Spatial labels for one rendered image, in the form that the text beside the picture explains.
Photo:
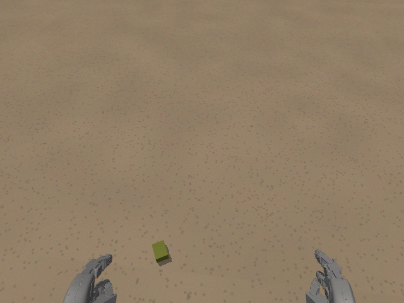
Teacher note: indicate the left robot hand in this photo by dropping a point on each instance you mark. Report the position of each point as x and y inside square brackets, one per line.
[82, 288]

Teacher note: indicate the small box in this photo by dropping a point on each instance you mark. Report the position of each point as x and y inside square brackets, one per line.
[160, 251]

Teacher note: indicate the right robot hand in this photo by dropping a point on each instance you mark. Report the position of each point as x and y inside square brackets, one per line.
[337, 289]

